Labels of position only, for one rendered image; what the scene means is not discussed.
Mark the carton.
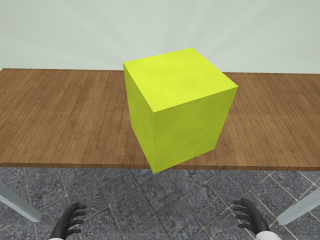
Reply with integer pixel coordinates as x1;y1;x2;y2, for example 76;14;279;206
123;48;239;174

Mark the robot right hand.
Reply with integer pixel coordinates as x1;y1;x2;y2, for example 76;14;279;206
232;197;271;235

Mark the table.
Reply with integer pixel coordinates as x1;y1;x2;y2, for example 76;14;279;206
0;68;320;225

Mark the robot left hand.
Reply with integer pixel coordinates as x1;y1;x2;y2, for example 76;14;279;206
49;202;87;240

